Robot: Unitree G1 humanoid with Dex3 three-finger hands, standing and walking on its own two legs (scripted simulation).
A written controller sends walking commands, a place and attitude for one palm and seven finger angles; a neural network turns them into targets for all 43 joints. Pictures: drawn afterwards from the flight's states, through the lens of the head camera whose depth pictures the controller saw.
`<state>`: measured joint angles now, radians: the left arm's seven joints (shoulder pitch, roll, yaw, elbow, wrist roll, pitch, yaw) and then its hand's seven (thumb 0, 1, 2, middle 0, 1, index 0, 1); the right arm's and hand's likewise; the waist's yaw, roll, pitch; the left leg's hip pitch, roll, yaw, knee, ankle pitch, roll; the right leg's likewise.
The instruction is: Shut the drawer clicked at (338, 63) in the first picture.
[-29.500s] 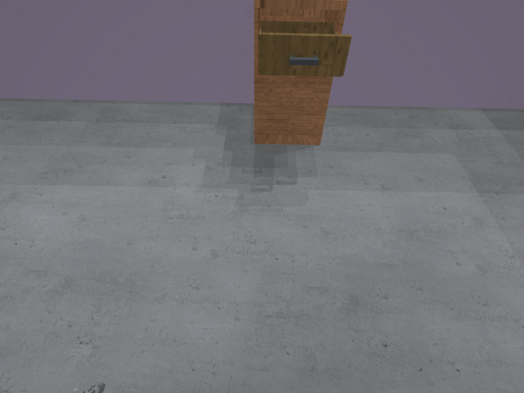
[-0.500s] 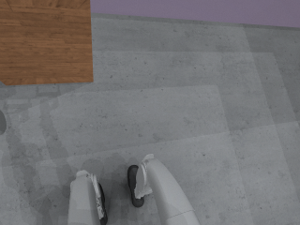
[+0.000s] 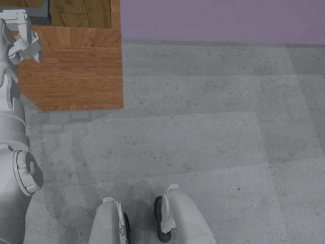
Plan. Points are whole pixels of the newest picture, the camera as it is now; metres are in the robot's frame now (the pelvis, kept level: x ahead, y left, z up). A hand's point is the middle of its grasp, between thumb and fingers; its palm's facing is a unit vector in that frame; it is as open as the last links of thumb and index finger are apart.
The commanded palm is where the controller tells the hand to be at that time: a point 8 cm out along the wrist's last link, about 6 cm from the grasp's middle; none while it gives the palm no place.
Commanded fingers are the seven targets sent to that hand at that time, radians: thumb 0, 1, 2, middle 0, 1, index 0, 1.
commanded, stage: draw the hand back to the body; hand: left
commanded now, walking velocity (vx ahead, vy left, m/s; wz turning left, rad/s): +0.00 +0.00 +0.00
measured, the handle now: (20, 8) +0.64 +0.24 +0.03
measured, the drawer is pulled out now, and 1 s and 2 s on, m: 0.00 0.00 0.00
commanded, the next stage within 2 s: step back with the hand held close in 1.28 s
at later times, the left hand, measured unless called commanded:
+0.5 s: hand out of the picture +0.37 +0.21 +0.15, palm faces +0.08 -0.98 -0.18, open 3.3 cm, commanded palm +0.33 +0.27 +0.17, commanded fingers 0.00 0.90 0.90 -1.40 -1.60 -1.40 -1.60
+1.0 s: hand out of the picture +0.23 +0.24 +0.25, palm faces +0.39 -0.85 -0.35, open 3.3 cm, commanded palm +0.17 +0.27 +0.28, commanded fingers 0.00 0.90 0.90 -1.40 -1.60 -1.40 -1.60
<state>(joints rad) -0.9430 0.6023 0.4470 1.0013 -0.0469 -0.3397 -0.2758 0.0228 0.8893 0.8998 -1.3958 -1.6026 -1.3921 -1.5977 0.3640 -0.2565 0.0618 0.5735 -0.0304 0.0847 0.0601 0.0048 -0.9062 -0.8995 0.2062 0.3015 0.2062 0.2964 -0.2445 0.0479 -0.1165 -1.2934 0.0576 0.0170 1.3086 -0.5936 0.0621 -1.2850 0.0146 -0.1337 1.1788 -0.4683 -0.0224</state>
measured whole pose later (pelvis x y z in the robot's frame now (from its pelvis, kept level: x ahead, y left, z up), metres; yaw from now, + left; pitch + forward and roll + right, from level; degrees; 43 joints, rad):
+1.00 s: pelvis +0.04 -0.01 +0.13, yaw +4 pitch -3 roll -1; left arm 0.42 0.32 0.23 -0.30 -0.08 -0.06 0.09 0.02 0.89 0.90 -1.40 -1.60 -1.40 -1.60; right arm 0.20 -0.23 0.04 0.58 0.02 -0.05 -0.05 0.02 -0.90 -0.90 0.21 0.30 0.21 0.30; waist 0.04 0.07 -0.01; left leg -0.09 -0.01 0.03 0.43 -0.30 0.03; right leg -0.12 0.01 -0.08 0.41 -0.24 -0.02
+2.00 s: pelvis -0.02 +0.00 +0.12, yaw +4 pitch +1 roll +0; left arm 0.62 0.38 0.36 -0.54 -0.04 -0.22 0.13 0.02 0.89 0.90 -1.40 -1.60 -1.40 -1.60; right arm 0.18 -0.21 -0.01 0.55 0.01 -0.03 -0.07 0.02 -0.90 -0.90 0.21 0.30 0.21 0.30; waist 0.01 0.02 0.02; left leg -0.30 -0.05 0.04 0.53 -0.24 0.07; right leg -0.34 -0.03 -0.07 0.51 -0.18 0.00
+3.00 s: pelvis -0.16 -0.03 +0.12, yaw +3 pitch +6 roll -3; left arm 0.60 0.40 0.40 -0.64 -0.04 -0.30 0.13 0.02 0.89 0.90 -1.41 -1.60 -1.40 -1.60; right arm 0.16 -0.15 0.01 0.65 -0.04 -0.14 -0.04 0.01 -0.90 -0.90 0.21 0.30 0.21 0.30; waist 0.03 -0.03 -0.01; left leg -0.51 0.06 0.02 0.46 -0.06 0.02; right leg -0.20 0.04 0.01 0.55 -0.41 0.01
